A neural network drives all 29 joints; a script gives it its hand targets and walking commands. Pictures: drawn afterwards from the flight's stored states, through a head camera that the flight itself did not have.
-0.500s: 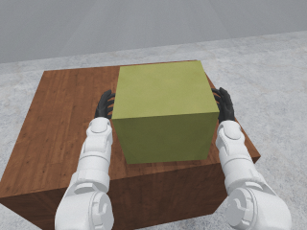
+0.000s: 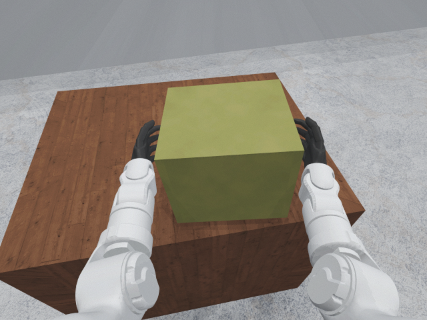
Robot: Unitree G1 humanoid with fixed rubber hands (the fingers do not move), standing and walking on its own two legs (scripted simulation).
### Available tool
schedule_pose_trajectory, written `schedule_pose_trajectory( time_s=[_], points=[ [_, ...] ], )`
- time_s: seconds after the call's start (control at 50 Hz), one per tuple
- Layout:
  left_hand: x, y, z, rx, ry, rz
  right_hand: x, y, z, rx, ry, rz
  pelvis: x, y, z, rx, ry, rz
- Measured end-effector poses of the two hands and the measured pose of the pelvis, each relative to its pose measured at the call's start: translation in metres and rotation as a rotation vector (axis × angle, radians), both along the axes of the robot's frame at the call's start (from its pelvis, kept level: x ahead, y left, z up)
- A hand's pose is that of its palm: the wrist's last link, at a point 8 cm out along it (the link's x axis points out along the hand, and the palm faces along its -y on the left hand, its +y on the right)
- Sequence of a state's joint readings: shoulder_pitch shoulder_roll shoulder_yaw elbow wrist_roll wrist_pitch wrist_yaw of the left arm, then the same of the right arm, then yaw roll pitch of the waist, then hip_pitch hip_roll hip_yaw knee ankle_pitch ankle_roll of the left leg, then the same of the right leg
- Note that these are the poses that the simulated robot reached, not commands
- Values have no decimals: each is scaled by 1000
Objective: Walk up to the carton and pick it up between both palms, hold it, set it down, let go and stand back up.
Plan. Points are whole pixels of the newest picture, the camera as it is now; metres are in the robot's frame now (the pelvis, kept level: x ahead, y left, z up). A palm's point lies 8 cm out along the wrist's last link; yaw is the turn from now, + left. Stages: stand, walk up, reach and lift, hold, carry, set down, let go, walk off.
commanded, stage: set down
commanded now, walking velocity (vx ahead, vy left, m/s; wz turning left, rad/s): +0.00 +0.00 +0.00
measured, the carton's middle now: (227, 152) +0.46 +0.01 +0.05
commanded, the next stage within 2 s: none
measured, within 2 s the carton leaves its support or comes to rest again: rests again in 0.64 s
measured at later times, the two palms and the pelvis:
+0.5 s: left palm (154, 156) +0.43 +0.17 +0.06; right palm (313, 159) +0.43 -0.16 +0.07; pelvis +0.01 +0.00 +0.00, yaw -1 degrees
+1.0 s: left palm (159, 153) +0.45 +0.16 +0.05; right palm (311, 163) +0.44 -0.17 +0.05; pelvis +0.00 +0.00 -0.01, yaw -1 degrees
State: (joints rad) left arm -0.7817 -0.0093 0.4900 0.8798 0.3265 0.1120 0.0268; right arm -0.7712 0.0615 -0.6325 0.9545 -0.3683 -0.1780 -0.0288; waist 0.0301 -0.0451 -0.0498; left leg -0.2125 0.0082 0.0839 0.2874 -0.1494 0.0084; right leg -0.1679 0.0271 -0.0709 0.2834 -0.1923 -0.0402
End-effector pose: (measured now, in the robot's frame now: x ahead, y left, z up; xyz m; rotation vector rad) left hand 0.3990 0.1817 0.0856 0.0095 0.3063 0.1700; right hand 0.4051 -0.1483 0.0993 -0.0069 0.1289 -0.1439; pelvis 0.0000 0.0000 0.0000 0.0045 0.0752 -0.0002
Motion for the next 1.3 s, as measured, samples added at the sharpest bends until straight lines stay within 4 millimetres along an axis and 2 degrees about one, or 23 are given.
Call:
schedule_pose_trajectory(
  time_s=[0.3, 0.58, 0.68, 0.92, 1.3],
  points=[
    [19, -8, -5, -14, 15, -13, 14, -9, -3, 4, 27, -15, 4, 0, -1, 3, 50, -14],
    [37, -15, -33, -9, 50, -8, 30, -16, -41, -6, 84, -11, 12, -2, -4, 5, 185, -24],
    [45, -21, -34, -8, 22, -6, 34, -22, -53, -8, 80, -12, 13, -5, -5, 6, 232, -19],
    [52, -18, -37, -22, 9, -17, 37, -20, -53, -3, 80, -12, 6, -5, -7, 15, 249, -16],
    [52, -16, -38, -34, 1, -20, 35, -18, -53, 1, 96, -23, -2, 3, -9, 10, 261, -17]
  ],
)
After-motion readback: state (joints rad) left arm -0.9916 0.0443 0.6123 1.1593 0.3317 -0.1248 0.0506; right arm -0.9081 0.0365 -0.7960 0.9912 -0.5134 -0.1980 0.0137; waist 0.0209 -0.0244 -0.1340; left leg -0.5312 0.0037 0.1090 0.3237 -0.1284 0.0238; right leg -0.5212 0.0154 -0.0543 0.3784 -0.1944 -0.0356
